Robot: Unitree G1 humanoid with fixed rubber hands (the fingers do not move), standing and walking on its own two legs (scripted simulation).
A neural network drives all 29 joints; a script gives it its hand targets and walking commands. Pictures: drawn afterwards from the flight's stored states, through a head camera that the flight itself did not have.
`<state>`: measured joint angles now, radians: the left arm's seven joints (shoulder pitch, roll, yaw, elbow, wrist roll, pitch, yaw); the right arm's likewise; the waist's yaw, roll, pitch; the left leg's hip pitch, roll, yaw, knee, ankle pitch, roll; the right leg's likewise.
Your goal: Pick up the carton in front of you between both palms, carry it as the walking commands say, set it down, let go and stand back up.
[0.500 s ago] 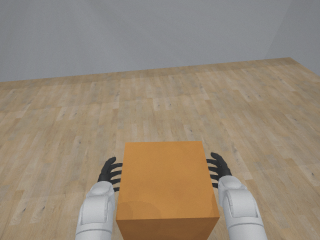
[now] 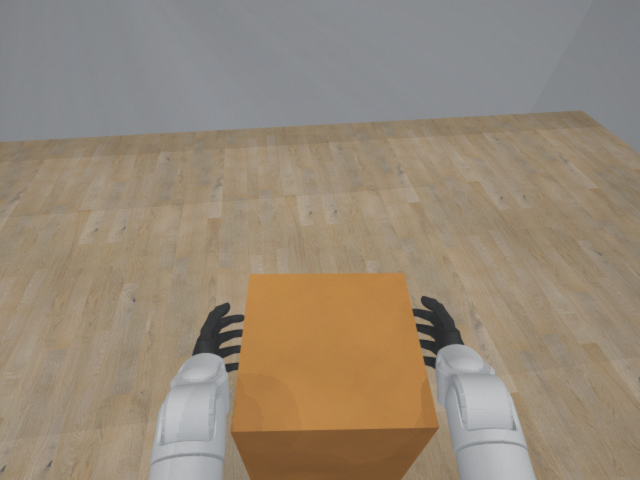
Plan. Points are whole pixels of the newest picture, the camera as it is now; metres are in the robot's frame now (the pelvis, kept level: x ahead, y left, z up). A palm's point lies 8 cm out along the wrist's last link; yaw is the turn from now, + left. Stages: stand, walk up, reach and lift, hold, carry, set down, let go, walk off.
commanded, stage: carry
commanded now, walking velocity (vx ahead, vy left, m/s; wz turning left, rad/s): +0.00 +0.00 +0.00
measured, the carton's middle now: (326, 384) +0.29 +0.00 -0.06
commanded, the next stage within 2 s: hold in 1.94 s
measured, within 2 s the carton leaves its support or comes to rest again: neither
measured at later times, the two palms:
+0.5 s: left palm (232, 257) +0.46 +0.14 +0.04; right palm (423, 252) +0.46 -0.15 +0.03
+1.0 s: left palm (210, 270) +0.44 +0.17 +0.03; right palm (404, 262) +0.45 -0.12 +0.03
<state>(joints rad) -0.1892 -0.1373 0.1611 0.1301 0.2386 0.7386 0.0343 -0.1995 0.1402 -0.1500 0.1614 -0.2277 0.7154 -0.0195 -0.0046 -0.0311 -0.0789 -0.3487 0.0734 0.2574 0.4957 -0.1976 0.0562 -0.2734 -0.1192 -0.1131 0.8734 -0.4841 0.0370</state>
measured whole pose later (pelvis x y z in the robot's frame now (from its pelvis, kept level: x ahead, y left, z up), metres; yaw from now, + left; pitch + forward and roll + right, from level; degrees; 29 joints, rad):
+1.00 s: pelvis +0.16 +0.01 -0.01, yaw +2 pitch +2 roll -1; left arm -0.17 -0.14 0.13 0.11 0.22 0.74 0.04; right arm -0.16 0.13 -0.14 0.10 -0.22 0.73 -0.03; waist 0.00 0.02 -0.07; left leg -0.10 0.06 0.16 0.52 -0.45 0.00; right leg -0.36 -0.09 -0.22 0.56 -0.22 -0.01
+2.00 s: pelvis +0.11 +0.02 +0.00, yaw +5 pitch -2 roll -1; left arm -0.21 -0.14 0.15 0.18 0.24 0.70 0.02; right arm -0.18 0.14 -0.16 0.11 -0.24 0.74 -0.02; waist -0.02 0.04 0.00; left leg -0.10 0.02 0.12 0.51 -0.36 0.05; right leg -0.29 -0.06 -0.11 0.44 -0.09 -0.01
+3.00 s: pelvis +0.08 -0.05 -0.01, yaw +16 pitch -2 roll +0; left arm -0.57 -0.20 0.55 0.61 0.48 0.46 -0.06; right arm -0.55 0.20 -0.51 0.50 -0.44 0.55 0.03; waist -0.05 0.07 0.10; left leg -0.27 0.01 -0.12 0.65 -0.36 -0.01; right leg -0.38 0.01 -0.05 0.57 -0.16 -0.02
